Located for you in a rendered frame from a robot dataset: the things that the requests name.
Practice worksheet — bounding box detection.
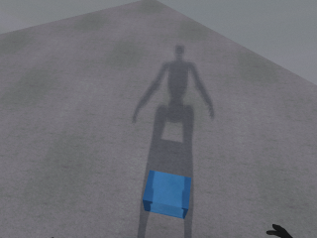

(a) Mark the carton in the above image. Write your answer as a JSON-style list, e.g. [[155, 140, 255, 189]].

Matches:
[[143, 170, 191, 219]]

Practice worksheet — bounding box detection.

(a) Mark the robot right hand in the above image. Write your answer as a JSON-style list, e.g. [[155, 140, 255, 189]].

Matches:
[[266, 224, 292, 238]]

